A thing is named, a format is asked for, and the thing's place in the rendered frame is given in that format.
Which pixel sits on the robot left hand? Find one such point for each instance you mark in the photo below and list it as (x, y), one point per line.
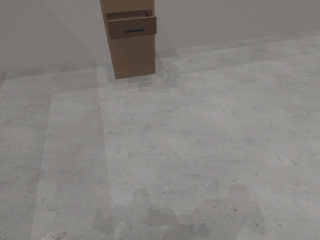
(55, 235)

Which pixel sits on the handle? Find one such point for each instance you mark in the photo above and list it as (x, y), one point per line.
(134, 30)

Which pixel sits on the drawer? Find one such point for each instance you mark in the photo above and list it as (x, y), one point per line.
(118, 21)

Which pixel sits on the cabinet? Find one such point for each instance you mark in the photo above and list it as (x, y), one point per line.
(131, 56)

